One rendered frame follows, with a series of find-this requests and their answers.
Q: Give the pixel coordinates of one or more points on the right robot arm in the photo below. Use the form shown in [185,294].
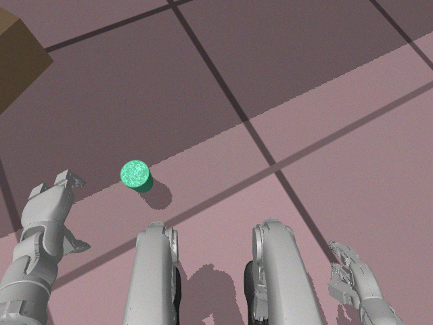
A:
[376,311]

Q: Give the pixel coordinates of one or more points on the left robot arm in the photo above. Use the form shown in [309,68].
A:
[26,286]

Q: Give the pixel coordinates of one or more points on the left robot hand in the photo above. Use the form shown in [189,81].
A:
[54,204]

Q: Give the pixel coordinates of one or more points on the right robot hand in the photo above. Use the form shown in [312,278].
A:
[359,282]

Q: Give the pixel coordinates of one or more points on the right robot foot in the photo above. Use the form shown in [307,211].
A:
[249,293]

